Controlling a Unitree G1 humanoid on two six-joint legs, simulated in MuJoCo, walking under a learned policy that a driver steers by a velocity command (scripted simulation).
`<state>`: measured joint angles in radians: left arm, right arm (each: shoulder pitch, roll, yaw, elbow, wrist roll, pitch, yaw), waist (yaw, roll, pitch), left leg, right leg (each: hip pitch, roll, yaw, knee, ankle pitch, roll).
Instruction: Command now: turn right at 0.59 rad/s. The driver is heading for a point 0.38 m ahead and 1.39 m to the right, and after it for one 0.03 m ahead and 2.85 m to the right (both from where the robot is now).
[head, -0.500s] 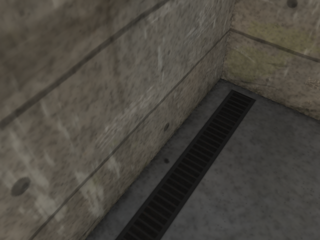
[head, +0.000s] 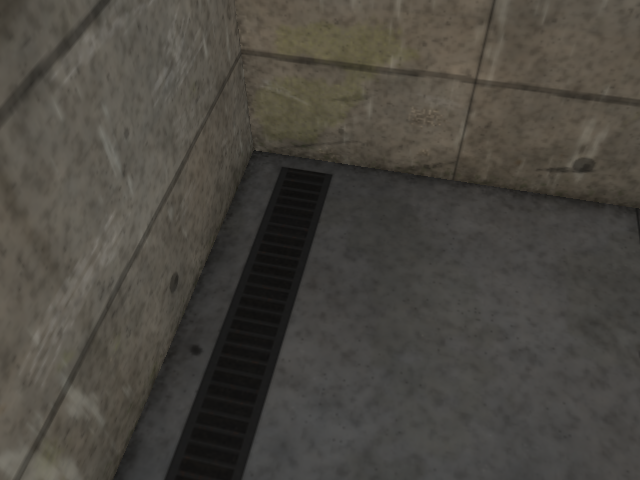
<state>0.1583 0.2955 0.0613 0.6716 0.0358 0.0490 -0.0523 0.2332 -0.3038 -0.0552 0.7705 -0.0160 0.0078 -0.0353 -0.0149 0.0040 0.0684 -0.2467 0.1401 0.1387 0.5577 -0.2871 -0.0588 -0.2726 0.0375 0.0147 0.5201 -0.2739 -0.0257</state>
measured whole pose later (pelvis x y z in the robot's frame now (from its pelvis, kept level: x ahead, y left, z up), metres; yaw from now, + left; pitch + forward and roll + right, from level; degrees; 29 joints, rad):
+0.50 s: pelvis +0.01 +0.01 +0.00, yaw -18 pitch +1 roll +0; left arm 0.25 0.31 0.08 0.71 0.00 0.06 -0.01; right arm 0.17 -0.29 -0.03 0.70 -0.01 0.02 -0.04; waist 0.02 -0.03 0.05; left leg -0.26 -0.06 -0.06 0.49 -0.23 0.03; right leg -0.32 0.18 0.28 0.55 -0.25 -0.03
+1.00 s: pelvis +0.06 -0.07 +0.00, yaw -36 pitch +1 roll +1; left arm 0.11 0.30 0.06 0.70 0.04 0.01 -0.08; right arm 0.38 -0.32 -0.08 0.83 -0.02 -0.04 0.00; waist -0.07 0.02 0.00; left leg -0.10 0.11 0.21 0.53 -0.41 -0.02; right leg -0.33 0.02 -0.06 0.57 -0.31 -0.09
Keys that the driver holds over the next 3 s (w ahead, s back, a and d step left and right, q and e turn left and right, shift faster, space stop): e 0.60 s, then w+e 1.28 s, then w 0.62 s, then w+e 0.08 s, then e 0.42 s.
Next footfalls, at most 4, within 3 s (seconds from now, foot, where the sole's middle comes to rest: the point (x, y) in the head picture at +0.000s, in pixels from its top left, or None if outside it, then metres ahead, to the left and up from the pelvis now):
0.48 left None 0.09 0.09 -0.77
1.00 right None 0.07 -0.16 -0.77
1.48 left None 0.44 -0.35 -0.77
1.96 right None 0.34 -0.66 -0.77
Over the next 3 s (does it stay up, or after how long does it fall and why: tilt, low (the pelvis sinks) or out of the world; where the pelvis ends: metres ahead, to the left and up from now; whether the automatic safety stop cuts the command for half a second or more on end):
stays up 0.47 -0.87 0.11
